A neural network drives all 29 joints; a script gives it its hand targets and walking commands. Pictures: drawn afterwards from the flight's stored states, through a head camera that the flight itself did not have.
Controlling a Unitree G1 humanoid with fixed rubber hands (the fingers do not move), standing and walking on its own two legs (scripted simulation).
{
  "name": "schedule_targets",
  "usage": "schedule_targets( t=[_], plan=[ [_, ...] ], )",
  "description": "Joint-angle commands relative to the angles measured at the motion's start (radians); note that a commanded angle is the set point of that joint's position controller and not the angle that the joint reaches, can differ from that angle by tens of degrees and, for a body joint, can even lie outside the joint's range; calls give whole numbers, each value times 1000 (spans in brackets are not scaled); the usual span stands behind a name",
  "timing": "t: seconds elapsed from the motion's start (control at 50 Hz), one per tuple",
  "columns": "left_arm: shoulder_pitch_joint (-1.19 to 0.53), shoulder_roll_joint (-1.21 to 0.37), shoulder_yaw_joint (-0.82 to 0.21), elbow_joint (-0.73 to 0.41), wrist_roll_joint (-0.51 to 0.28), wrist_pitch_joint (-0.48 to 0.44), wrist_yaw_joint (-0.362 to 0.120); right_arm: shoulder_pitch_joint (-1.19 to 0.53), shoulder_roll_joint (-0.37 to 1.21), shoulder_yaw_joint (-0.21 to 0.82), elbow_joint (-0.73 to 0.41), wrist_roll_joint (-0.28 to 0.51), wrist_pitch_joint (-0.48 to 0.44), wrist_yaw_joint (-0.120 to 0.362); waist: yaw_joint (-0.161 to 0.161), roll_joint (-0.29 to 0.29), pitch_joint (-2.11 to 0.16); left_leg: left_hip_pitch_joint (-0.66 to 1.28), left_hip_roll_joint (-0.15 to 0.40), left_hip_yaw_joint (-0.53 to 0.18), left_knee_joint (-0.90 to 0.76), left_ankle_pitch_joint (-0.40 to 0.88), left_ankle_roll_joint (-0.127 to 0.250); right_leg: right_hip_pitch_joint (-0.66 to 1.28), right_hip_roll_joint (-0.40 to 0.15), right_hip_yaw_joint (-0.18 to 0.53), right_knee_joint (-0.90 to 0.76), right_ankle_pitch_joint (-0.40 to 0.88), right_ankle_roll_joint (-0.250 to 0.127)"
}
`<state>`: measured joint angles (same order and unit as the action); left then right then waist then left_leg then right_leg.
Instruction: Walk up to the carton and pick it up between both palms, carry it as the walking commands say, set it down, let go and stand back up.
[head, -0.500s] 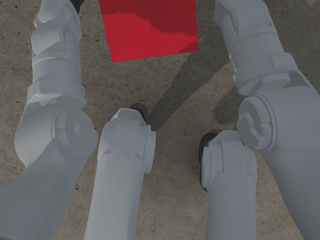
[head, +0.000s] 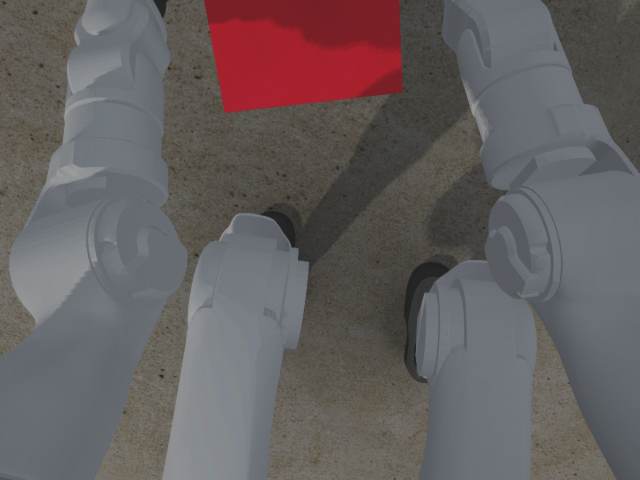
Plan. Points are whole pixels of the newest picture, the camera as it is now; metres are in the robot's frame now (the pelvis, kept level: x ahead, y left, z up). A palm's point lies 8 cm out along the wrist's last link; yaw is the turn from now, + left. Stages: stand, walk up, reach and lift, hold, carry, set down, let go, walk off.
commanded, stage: set down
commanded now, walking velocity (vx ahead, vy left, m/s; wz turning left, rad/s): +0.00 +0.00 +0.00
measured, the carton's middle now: out of the picture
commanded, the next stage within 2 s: let go in 1.74 s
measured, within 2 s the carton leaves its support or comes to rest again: neither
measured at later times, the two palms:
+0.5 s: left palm out of the picture +0.49 +0.30 -0.17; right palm out of the picture +0.58 -0.01 -0.17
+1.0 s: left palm out of the picture +0.49 +0.32 -0.04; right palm out of the picture +0.59 +0.00 -0.03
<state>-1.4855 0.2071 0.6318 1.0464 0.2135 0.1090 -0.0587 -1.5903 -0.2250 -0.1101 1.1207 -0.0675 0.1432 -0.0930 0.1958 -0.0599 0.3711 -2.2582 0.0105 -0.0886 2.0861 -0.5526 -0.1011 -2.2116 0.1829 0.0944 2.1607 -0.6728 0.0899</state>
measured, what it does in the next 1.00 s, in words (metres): rises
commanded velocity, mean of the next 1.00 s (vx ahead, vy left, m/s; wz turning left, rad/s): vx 0.00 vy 0.00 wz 0.00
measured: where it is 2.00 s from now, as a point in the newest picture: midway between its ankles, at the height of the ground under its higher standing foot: (344, 316)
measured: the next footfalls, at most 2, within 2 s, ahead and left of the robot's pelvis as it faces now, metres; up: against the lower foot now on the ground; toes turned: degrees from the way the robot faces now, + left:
none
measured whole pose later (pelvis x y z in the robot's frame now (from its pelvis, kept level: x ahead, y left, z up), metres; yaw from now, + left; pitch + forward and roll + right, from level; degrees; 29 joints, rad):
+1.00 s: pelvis -0.03 +0.01 +0.08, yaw +2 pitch +31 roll -2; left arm -1.51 0.27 0.37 0.85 -0.06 0.24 0.11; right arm -1.66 -0.38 -0.16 1.07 0.03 0.28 -0.10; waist 0.21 -0.05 0.47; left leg -1.95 -0.03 -0.10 1.85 -0.44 -0.07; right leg -1.86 0.07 0.04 1.91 -0.60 0.06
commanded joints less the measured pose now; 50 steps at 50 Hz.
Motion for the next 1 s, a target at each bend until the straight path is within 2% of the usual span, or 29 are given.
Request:
schedule_targets(
  t=[0.0, 0.08, 0.2, 0.34, 0.44, 0.46, 0.52, 0.54, 0.56, 0.6, 0.62, 0.7, 0.76, 0.82, 0.92, 0.98],
  plan=[
    [-152, 188, -8, -8, -35, -56, 37, -306, -49, 54, -104, 48, -31, 5, 166, -160, -939, 533, -25, 167, -91, 491, 38, 407, -59, -119, -150, 378, 11],
    [-160, 250, -33, -8, -96, -81, 66, -321, -101, 76, -94, 68, -25, -13, 165, -161, -944, 509, -17, 175, -91, 479, 41, 443, -74, -111, -147, 380, 6],
    [-259, 225, -151, -60, -202, -90, 59, -383, -73, 144, -82, 138, -17, -1, 140, -137, -965, 558, 0, 164, -87, 474, 54, 438, -86, -111, -137, 354, -7],
    [-249, 267, -133, -55, -201, -66, 81, -422, -157, 117, -109, 138, -10, -16, 154, -117, -1042, 649, -6, 168, -109, 464, 47, 473, -89, -129, -145, 292, -13],
    [-247, 257, -141, -106, -227, -43, 100, -446, -149, 128, -209, 133, 10, -36, 155, -164, -1252, 744, -25, 188, -125, 506, 51, 601, -79, -152, -165, 321, -7],
    [-252, 269, -141, -120, -224, -37, 108, -447, -146, 131, -212, 140, 18, -41, 163, -171, -1300, 754, -29, 197, -132, 508, 51, 633, -76, -156, -171, 327, -6],
    [-299, 272, -175, -187, -238, -17, 132, -465, -182, 117, -236, 158, 44, -57, 155, -119, -1457, 870, -40, 214, -160, 515, 40, 699, -66, -176, -182, 316, -14],
    [-294, 270, -186, -155, -235, -6, 139, -450, -188, 105, -183, 163, 53, -58, 152, -82, -1414, 883, -37, 217, -165, 503, 38, 657, -67, -179, -193, 288, -19],
    [-301, 265, -193, -224, -234, -2, 144, -434, -196, 95, -208, 169, 56, -57, 150, -48, -1437, 935, -42, 217, -177, 536, 33, 649, -61, -181, -199, 300, -22],
    [-326, 253, -227, -287, -237, 9, 156, -424, -217, 72, -214, 174, 61, -55, 128, 19, -1452, 1017, -48, 212, -198, 530, 23, 606, -55, -189, -215, 263, -32],
    [-338, 245, -242, -313, -251, 16, 159, -437, -234, 60, -230, 175, 62, -56, 111, 33, -1482, 1051, -51, 209, -204, 533, 19, 600, -54, -198, -220, 257, -36],
    [-353, 210, -287, -319, -298, 58, 167, -445, -270, 19, -191, 134, 81, -52, 45, 34, -1433, 1048, -58, 199, -253, 433, 13, 601, -56, -208, -262, 185, -54],
    [-327, 167, -307, -276, -312, 86, 162, -417, -279, -29, -140, 106, 92, -36, 15, 43, -1362, 1033, -61, 182, -310, 350, 8, 581, -54, -207, -307, 122, -68],
    [-299, 152, -285, -248, -283, 101, 161, -383, -271, -61, -96, 85, 98, -12, 32, 44, -1335, 1036, -62, 175, -350, 324, 2, 577, -54, -202, -350, 105, -74],
    [-279, 167, -254, -326, -269, 118, 169, -400, -242, -49, -186, 94, 113, 0, 73, -12, -1480, 1039, -77, 198, -404, 370, 13, 718, -42, -196, -416, 179, -68],
    [-281, 197, -239, -367, -258, 134, 176, -425, -253, -36, -234, 98, 132, -11, 97, -10, -1548, 1063, -83, 208, -442, 377, 15, 785, -42, -186, -456, 190, -65]
  ],
)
